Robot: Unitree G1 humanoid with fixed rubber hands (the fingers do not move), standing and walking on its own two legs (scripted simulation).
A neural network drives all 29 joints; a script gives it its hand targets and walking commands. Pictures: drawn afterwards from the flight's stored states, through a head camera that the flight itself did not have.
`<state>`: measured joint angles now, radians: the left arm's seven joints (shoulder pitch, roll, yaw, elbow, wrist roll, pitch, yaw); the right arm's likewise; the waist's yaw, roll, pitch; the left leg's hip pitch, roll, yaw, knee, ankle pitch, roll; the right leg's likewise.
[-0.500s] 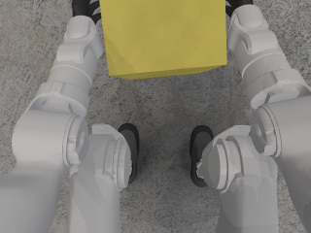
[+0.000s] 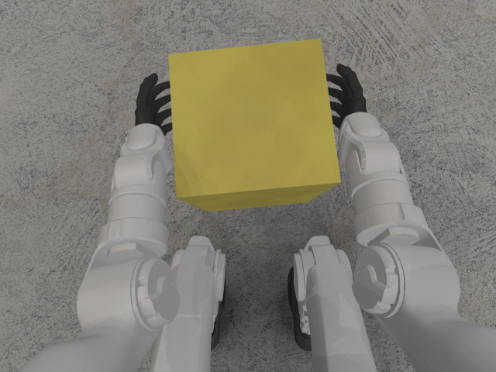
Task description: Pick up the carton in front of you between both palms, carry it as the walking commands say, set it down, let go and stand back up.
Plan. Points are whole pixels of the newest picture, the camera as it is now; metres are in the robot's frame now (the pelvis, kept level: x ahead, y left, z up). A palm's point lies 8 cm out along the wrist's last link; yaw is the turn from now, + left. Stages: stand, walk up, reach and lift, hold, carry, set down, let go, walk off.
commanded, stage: reach and lift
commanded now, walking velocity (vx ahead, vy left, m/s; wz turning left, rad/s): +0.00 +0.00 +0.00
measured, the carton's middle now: (252, 143) +0.48 +0.01 -0.13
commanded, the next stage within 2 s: none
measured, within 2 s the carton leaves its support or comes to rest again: neither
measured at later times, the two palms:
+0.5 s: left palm (103, 97) +0.46 +0.16 +0.09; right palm (406, 88) +0.46 -0.15 +0.09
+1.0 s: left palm out of the picture +0.42 +0.15 +0.25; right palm out of the picture +0.41 -0.15 +0.25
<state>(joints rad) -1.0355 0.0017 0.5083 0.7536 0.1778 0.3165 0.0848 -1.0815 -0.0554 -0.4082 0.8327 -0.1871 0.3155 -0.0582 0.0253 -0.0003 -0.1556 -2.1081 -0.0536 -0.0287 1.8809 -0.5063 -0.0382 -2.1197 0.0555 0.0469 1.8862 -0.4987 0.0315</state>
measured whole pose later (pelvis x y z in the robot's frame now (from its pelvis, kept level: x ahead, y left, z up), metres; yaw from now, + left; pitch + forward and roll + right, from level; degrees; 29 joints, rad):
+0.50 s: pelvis +0.04 +0.00 +0.13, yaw +0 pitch +36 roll +0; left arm -0.71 -0.08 0.42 0.60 0.16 0.35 0.07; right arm -0.72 0.05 -0.36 0.63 -0.17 0.36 -0.05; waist 0.02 0.00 -0.25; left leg -1.61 -0.05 -0.04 1.49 -0.51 -0.02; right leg -1.61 0.04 0.04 1.49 -0.50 0.02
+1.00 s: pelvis +0.09 +0.00 +0.26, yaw +0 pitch +16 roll +0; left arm -0.40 -0.14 0.35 0.53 0.20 0.37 0.04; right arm -0.38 0.13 -0.31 0.53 -0.21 0.38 -0.03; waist 0.01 0.00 -0.17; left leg -0.81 -0.03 -0.06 0.91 -0.38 -0.01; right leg -0.81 0.03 0.05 0.91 -0.38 0.01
